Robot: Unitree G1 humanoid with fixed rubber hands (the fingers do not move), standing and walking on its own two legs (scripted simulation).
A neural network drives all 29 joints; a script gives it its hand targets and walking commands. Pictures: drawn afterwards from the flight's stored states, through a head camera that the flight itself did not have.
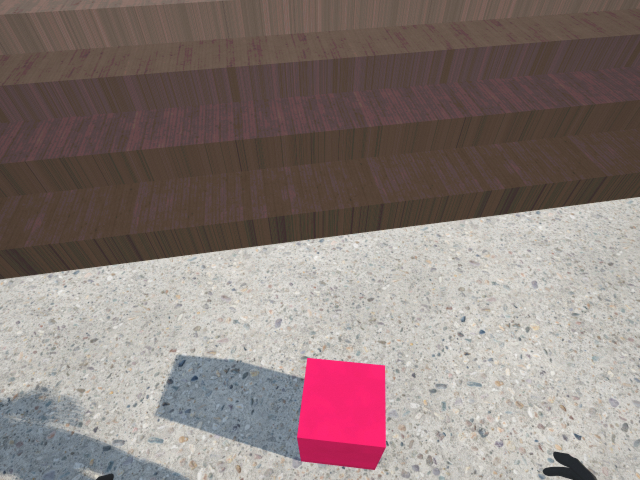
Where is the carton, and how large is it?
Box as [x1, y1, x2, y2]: [297, 358, 385, 469]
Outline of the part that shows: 307,358 297,434 301,460 374,469 385,447 384,365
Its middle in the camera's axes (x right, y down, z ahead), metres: +0.07 +0.49 +1.08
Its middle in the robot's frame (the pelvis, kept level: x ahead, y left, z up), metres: +0.39 -0.04 -0.66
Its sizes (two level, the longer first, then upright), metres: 0.210 0.200 0.250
